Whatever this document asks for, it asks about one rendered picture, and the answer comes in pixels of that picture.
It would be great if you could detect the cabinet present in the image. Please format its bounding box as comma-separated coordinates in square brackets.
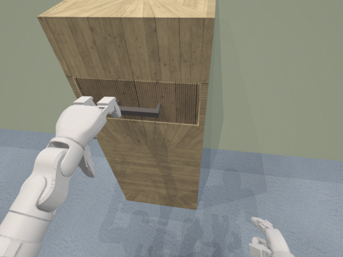
[37, 0, 216, 210]

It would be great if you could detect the robot left forearm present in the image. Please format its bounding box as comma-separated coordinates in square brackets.
[0, 137, 84, 257]

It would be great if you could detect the drawer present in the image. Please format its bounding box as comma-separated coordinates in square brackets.
[74, 77, 202, 125]

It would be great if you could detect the handle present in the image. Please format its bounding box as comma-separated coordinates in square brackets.
[116, 100, 161, 118]

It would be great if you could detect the robot right hand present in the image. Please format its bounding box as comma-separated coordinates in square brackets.
[249, 217, 290, 257]

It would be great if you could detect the robot left hand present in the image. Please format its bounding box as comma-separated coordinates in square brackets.
[55, 96, 121, 178]

